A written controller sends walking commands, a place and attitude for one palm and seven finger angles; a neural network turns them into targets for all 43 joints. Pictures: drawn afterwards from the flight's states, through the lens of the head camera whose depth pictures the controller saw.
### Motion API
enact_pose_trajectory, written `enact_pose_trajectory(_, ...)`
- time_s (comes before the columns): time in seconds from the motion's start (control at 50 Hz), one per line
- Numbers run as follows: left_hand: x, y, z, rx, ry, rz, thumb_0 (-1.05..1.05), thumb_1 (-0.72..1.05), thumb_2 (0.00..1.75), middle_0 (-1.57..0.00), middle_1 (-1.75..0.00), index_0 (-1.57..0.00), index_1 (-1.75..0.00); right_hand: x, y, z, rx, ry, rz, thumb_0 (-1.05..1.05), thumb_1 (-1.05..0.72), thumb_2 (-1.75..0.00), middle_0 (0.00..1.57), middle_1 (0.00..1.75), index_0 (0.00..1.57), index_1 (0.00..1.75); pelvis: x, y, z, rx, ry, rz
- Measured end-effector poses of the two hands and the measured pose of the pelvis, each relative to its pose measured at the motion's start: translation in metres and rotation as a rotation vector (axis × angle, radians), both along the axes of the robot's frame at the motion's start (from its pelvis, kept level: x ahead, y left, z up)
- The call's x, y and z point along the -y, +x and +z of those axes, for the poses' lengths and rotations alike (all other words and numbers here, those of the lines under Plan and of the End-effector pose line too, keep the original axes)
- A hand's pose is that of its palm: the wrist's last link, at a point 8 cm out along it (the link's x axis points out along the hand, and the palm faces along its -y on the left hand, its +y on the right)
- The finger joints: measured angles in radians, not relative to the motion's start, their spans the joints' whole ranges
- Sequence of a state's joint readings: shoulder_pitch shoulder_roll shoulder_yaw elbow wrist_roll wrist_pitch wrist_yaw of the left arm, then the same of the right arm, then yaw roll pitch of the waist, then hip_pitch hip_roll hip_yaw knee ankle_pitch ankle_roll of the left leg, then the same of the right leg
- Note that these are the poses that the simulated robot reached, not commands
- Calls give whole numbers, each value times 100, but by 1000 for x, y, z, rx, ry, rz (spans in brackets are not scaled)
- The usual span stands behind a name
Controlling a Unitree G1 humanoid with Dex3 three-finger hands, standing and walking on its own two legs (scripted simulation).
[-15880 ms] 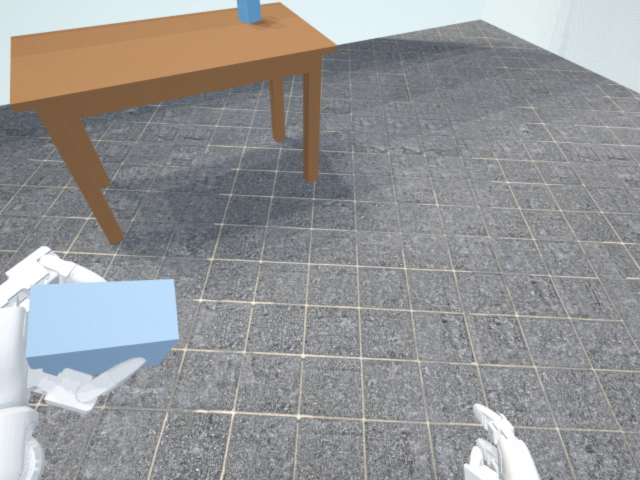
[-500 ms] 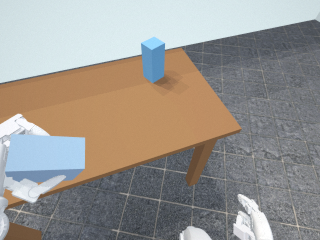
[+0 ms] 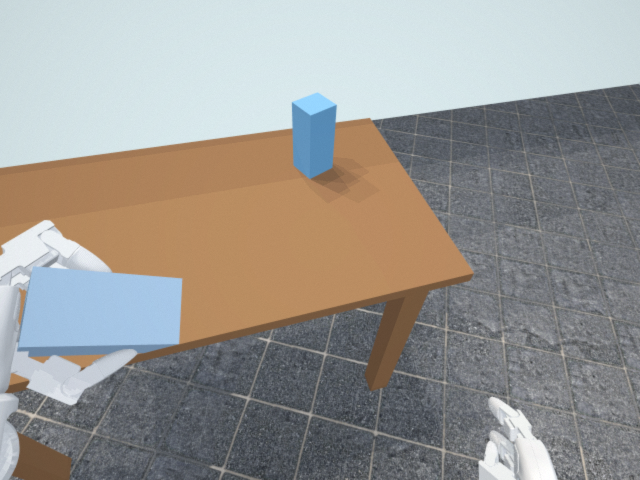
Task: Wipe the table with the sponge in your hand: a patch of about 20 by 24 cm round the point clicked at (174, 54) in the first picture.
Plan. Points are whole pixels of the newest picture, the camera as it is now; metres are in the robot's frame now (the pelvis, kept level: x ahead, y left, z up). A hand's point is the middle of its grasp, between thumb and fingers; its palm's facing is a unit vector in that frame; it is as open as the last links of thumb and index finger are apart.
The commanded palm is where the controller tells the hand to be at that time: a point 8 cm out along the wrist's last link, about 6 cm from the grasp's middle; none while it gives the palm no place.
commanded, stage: come to a stop and stand still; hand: left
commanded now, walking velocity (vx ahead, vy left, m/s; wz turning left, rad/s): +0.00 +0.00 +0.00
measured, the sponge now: (119, 318) +0.23 +0.21 +0.16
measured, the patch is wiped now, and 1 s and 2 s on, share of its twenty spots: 0.00 0.00 0.00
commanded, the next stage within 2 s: look again from close up in 0.40 s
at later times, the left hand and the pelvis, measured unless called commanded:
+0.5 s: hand (63, 300) +0.22 +0.25 +0.18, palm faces +0.39 -0.84 -0.38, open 10.0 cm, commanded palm +0.16 +0.27 +0.18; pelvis -0.02 +0.00 +0.00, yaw -3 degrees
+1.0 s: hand (59, 252) +0.26 +0.26 +0.20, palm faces +0.39 -0.79 -0.47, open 10.0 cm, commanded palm +0.18 +0.28 +0.18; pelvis +0.01 +0.00 +0.01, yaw -3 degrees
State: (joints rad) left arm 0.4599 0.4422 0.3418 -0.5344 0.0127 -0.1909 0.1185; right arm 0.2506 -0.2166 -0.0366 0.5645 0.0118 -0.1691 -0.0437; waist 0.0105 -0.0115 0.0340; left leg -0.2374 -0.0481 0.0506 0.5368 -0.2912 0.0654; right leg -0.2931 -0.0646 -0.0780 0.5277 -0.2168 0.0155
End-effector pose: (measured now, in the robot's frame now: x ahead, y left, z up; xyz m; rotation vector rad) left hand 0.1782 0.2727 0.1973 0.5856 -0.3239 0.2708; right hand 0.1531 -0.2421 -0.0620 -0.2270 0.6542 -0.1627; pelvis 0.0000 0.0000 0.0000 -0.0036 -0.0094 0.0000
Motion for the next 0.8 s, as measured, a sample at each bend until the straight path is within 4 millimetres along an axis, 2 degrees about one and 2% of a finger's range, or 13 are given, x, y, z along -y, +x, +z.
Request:
enact_pose_trajectory(0.02,-7,3,12,55,66,-9,-1,-50,102,-75,-135,-77,-134,-6,0,-4,-5,1,41,1,-90,-90,19,30,20,29,1,-4,-2,-4,-3,-1)
enact_pose_trajectory(0.06,-28,9,26,133,92,35,-1,-50,102,-75,-135,-77,-134,-16,-1,-10,-25,34,86,1,-90,-90,19,30,20,29,4,-13,-3,2,10,-20)
enact_pose_trajectory(0.12,-47,15,26,150,10,126,-1,-50,102,-75,-135,-77,-134,-27,-7,-13,-12,97,94,1,-90,-90,20,30,21,30,4,-21,-2,12,21,-43)
enact_pose_trajectory(0.16,-40,14,13,106,-53,131,-1,-50,102,-75,-135,-77,-134,-30,-12,-15,7,137,84,1,-90,-90,20,30,21,30,2,-23,-2,19,19,-54)
enact_pose_trajectory(0.24,3,3,-27,-44,-146,15,-1,-50,102,-75,-135,-77,-134,-29,-25,-16,-1,145,60,1,-90,-90,20,30,21,30,1,-23,-1,24,8,-67)
enact_pose_trajectory(0.28,18,-3,-44,-99,-183,-43,-1,-50,102,-75,-135,-77,-134,-24,-32,-13,-25,109,44,1,-90,-90,20,30,21,30,3,-23,-1,22,5,-69)
enact_pose_trajectory(0.34,20,-5,-55,-120,-204,-73,-1,-50,102,-75,-135,-77,-134,-14,-41,-5,-55,36,25,1,-90,-90,20,30,21,30,5,-24,0,20,0,-72)
enact_pose_trajectory(0.4,6,0,-45,-69,-167,-45,-1,-50,102,-75,-135,-77,-134,-5,-44,3,-61,-13,11,1,-90,-90,20,30,21,30,5,-25,2,21,-7,-65)
enact_pose_trajectory(0.5,-14,6,-4,106,-91,8,-2,-50,102,-75,-135,-77,-134,1,-34,9,-26,-32,15,1,-90,-90,20,30,21,30,3,-20,2,33,-11,-58)
enact_pose_trajectory(0.56,-13,8,6,151,-107,-4,-1,-50,102,-75,-135,-77,-134,-2,-24,13,2,-20,12,1,-90,-90,20,30,21,30,-1,-12,4,24,-16,-64)
enact_pose_trajectory(0.62,-7,12,-4,106,-144,-22,-1,-50,102,-75,-135,-77,-134,-6,-15,14,19,-5,11,1,-90,-90,20,30,21,30,-4,-6,6,16,-15,-68)
enact_pose_trajectory(0.72,-6,24,-36,-35,-194,-11,-1,-50,102,-75,-135,-77,-134,-16,-3,13,9,11,19,1,-90,-90,20,30,21,30,-5,1,7,12,-13,-68)
enact_pose_trajectory(0.8,-7,30,-38,-56,-190,-1,-1,-50,102,-75,-135,-77,-134,-23,6,12,-11,10,41,1,-90,-90,20,30,21,30,-4,3,7,11,-15,-62)
